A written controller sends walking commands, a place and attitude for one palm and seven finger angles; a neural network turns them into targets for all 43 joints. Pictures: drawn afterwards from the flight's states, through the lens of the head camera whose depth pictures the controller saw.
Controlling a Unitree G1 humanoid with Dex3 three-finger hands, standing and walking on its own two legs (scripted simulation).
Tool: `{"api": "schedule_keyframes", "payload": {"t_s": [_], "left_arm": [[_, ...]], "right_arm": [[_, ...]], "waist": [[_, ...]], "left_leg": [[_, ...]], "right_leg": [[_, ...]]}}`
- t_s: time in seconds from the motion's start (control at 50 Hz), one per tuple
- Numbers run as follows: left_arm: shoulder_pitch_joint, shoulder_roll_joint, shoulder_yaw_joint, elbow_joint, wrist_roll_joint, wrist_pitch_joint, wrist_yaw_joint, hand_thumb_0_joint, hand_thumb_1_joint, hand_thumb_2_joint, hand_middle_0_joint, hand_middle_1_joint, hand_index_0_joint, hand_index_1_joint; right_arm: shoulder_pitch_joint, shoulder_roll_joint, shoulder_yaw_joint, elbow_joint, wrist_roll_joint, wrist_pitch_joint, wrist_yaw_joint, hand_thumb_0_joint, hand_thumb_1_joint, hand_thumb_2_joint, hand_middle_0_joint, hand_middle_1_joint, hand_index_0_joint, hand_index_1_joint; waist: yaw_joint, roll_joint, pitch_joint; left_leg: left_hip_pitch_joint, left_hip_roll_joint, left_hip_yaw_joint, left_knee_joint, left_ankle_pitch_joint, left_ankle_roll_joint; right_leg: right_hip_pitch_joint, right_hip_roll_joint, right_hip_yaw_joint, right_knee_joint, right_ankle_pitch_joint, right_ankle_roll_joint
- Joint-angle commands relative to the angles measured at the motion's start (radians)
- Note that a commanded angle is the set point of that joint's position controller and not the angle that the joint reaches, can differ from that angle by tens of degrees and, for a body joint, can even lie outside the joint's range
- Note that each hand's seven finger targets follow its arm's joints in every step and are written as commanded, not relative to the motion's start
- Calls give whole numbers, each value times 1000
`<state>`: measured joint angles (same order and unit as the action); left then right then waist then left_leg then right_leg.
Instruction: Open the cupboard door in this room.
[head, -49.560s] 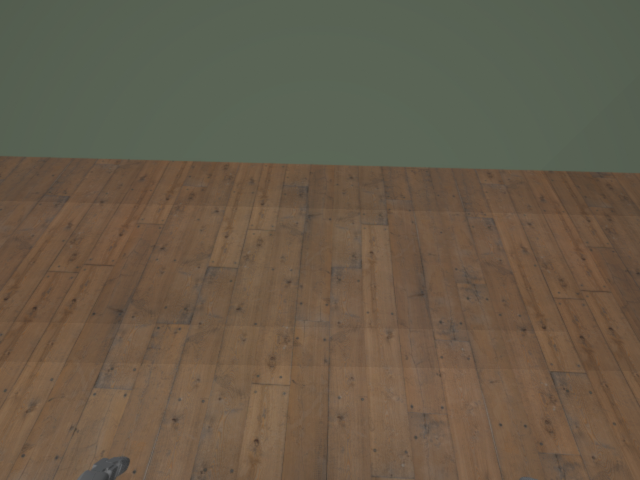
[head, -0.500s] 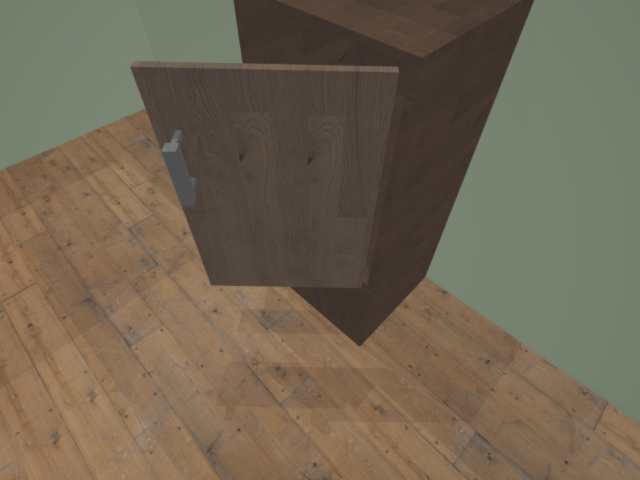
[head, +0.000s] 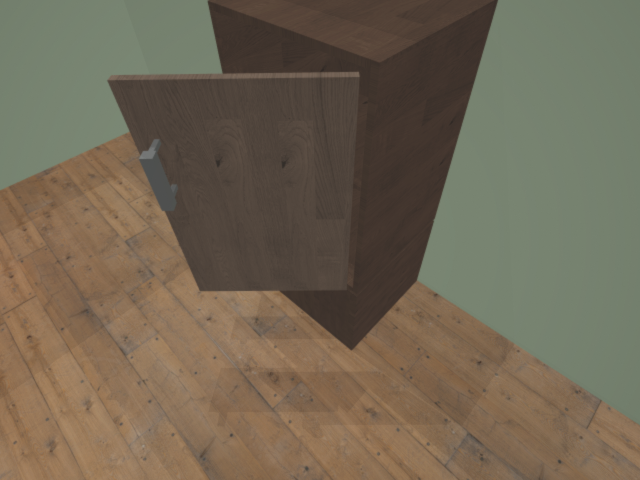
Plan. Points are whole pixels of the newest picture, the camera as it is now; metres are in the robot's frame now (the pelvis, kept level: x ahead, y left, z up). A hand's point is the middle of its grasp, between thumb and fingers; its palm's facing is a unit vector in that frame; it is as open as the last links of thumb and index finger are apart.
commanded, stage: shuffle to correct the standing spot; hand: left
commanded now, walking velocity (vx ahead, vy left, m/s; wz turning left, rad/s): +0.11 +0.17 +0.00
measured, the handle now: (162, 175) +0.61 +0.33 +0.02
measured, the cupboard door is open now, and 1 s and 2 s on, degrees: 43 43 43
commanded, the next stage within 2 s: come to a stop and stand still in 0.66 s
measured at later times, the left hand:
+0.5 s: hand out of the picture +0.06 +0.22 -0.18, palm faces +0.07 -0.97 -0.24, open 7.4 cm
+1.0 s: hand out of the picture +0.14 +0.33 -0.18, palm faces +0.09 -0.97 -0.24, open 7.4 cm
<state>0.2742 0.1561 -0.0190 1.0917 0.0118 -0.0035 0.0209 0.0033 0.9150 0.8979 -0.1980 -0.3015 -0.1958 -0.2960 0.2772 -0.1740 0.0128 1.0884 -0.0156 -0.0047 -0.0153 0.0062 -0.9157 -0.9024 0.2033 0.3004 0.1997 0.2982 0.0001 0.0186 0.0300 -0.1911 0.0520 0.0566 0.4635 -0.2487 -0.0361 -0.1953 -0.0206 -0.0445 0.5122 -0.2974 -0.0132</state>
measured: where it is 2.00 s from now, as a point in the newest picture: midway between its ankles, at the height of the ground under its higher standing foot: outside the picture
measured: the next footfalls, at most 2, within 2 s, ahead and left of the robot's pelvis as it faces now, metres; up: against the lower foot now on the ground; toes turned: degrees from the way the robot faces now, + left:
left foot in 0.76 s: +0.17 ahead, +0.23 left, +0.00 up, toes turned +9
right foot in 1.16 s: +0.11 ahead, +0.02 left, +0.00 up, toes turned +0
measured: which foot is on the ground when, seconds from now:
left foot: down 0.00-0.48, up 0.50-0.74, down 0.76-1.00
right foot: down 0.00-0.76, up 0.78-1.00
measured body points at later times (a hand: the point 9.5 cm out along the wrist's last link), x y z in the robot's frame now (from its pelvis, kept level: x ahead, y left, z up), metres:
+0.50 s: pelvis +0.05 +0.03 -0.02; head +0.08 +0.02 +0.43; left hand +0.05 +0.28 -0.16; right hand +0.04 -0.18 -0.18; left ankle +0.00 +0.14 -0.73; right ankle +0.01 -0.07 -0.74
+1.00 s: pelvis +0.09 +0.13 +0.00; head +0.13 +0.14 +0.44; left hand +0.14 +0.38 -0.16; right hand +0.19 -0.09 -0.15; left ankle +0.13 +0.23 -0.74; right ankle +0.06 +0.02 -0.69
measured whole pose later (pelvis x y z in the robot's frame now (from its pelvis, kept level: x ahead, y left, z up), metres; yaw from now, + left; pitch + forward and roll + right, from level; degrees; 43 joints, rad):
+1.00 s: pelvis +0.09 +0.13 +0.00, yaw +2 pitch +1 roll +1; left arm 0.20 0.21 0.04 0.98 0.02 0.03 0.03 0.00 0.91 0.90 -0.19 -0.30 -0.19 -0.30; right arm 0.18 -0.15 -0.01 0.96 -0.03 -0.01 -0.03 0.00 -0.93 -0.90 0.21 0.30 0.20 0.30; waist 0.01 -0.03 0.06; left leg -0.32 0.00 0.13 0.50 -0.20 0.05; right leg -0.41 -0.04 -0.04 0.95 -0.46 0.02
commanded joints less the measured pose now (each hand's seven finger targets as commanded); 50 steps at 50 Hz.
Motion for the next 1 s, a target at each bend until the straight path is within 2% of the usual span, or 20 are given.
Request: {"api": "schedule_keyframes", "payload": {"t_s": [0.0, 0.16, 0.24, 0.3, 0.36, 0.4, 0.42, 0.44, 0.46, 0.5, 0.58, 0.68, 0.7, 0.72, 0.74, 0.76, 0.78, 0.82, 0.88, 0.98], "left_arm": [[46, 145, 37, -36, 1, -23, 8, 0, 900, 900, -200, -300, -200, -300], [77, 184, 77, -56, 13, -16, 8, 0, 900, 900, -200, -300, -200, -300], [66, 148, 82, -67, 14, -10, 7, 0, 900, 900, -200, -300, -200, -300], [37, 77, 70, -88, 17, -3, 3, 0, 900, 900, -200, -300, -200, -300], [17, 61, 66, -99, 12, -9, 1, 0, 900, 900, -200, -300, -200, -300], [103, 58, 74, -68, 11, -17, -2, 0, 900, 900, -200, -300, -200, -300], [177, 106, 88, -46, 16, -24, 4, 0, 900, 900, -200, -300, -200, -300], [267, 193, 110, -21, 18, -30, 13, 0, 900, 900, -200, -300, -200, -300], [304, 222, 110, -13, 8, -33, 17, 0, 900, 900, -200, -300, -200, -300], [213, 187, 112, -39, 16, -33, 30, 0, 900, 900, -200, -300, -200, -300], [75, 178, 106, -92, 25, -29, 26, 0, 900, 900, -200, -300, -200, -300], [22, 240, 128, -120, 26, -12, 19, 0, 900, 900, -200, -300, -200, -300], [17, 236, 126, -120, 24, -6, 18, 0, 900, 900, -200, -300, -200, -300], [25, 198, 118, -136, 20, 1, 15, 0, 900, 900, -200, -300, -200, -300], [11, 139, 108, -156, 4, 10, 11, 0, 900, 900, -200, -300, -200, -300], [3, 120, 103, -173, 7, 22, 23, 0, 900, 900, -200, -300, -200, -300], [-16, 105, 96, -184, 8, 22, 25, 0, 900, 900, -200, -300, -200, -300], [6, 86, 87, -142, 17, 18, 21, 0, 900, 900, -200, -300, -200, -300], [71, 85, 73, -103, 10, 24, 13, 0, 900, 900, -200, -300, -200, -300], [9, 78, 67, -141, 9, 41, 11, 0, 900, 900, -200, -300, -200, -300]], "right_arm": [[49, -76, -18, -26, 0, -13, -5, 0, -900, -900, 200, 300, 200, 300], [67, -58, -30, -45, -5, -3, 5, 0, -900, -900, 200, 300, 200, 300], [132, -79, -33, -32, -3, -18, 1, 0, -900, -900, 200, 300, 200, 300], [182, -145, -47, -29, -10, -18, -10, 0, -900, -900, 200, 300, 200, 300], [152, -127, -41, -54, -11, -18, -15, 0, -900, -900, 200, 300, 200, 300], [75, -127, -40, -80, -7, -16, -15, 0, -900, -900, 200, 300, 200, 300], [37, -104, -41, -100, 2, -19, -12, 0, -900, -900, 200, 300, 200, 300], [-3, -74, -40, -136, 7, -20, -7, 0, -900, -900, 200, 300, 200, 300], [-46, -88, -46, -154, 1, -13, -9, 0, -900, -900, 200, 300, 200, 300], [-55, -83, -54, -147, 0, 3, -2, 0, -900, -900, 200, 300, 200, 300], [-76, -43, -52, -161, 4, 20, 32, 0, -900, -900, 200, 300, 200, 300], [-6, -47, -56, -148, 5, 12, 38, 0, -900, -900, 200, 300, 200, 300], [66, -73, -61, -127, 1, 5, 33, 0, -900, -900, 200, 300, 200, 300], [153, -140, -78, -114, -6, -4, 23, 0, -900, -900, 200, 300, 200, 300], [194, -250, -100, -117, -13, -7, 15, 0, -900, -900, 200, 300, 200, 300], [187, -266, -97, -129, -5, 8, 7, 0, -900, -900, 200, 300, 200, 300], [109, -233, -89, -161, -8, 7, 1, 0, -900, -900, 200, 300, 200, 300], [-27, -144, -67, -181, -15, -12, -12, 0, -900, -900, 200, 300, 200, 300], [-52, -141, -57, -180, -12, -33, -23, 0, -900, -900, 200, 300, 200, 300], [15, -158, -78, -149, -14, -10, -32, 0, -900, -900, 200, 300, 200, 300]], "waist": [[8, -55, 42], [18, -144, 95], [1, -32, 51], [-9, 235, 48], [4, 177, 53], [63, 87, 9], [101, -79, -25], [126, -292, -54], [131, -238, -36], [99, -227, 28], [36, -236, 57], [-1, -197, 18], [-34, -147, -29], [-62, 28, -115], [-74, 337, -154], [-76, 311, -197], [-48, 192, -111], [6, 179, -46], [34, 94, -77], [-15, 67, -107]], "left_leg": [[-29, 22, -17, -39, 9, 45], [-129, -9, 22, 123, -100, 42], [-2, 20, -7, -3, 74, 58], [69, 180, -191, -100, 281, 181], [57, 188, -182, -69, 458, 231], [-69, 120, -94, 36, 388, 174], [-212, 52, -26, 159, 271, 121], [-388, -48, 60, 345, -93, 58], [-435, -51, -12, 535, -362, 35], [-489, -5, -80, 676, -311, 31], [-381, 12, -18, 511, -164, 16], [-77, -57, 106, 164, 13, 13], [44, -60, 115, 60, 99, 14], [175, 16, 38, 37, 288, 42], [220, 264, -299, -38, 584, 173], [144, 329, -359, -104, 548, 269], [30, 336, -331, -138, 422, 295], [-85, 266, -269, -145, 380, 249], [-56, 211, -154, -130, 559, 220], [50, 284, -200, -111, 624, 252]], "right_leg": [[-48, -107, 124, -158, 16, -35], [-67, -239, 262, -252, -94, -124], [-86, -140, 104, -57, 43, -76], [-214, 0, -84, 204, -196, -20], [-224, -20, -57, 261, -284, -31], [-4, -37, -52, 66, -26, -34], [164, -139, 73, -13, 175, -59], [299, -387, 348, -121, 452, -138], [280, -501, 429, -159, 706, -226], [200, -454, 303, -145, 685, -229], [41, -330, 58, -140, 541, -134], [-83, -267, -19, -39, 363, -69], [-101, -242, -38, 86, 350, -50], [-143, -177, -91, 282, 200, -13], [-329, -33, -108, 557, -364, 31], [-332, -18, 8, 721, -437, 8], [-338, -56, 32, 759, -380, -7], [-326, -78, 49, 747, -234, 5], [-220, -60, 51, 557, -127, 29], [-185, -29, 28, 341, -185, 29]]}}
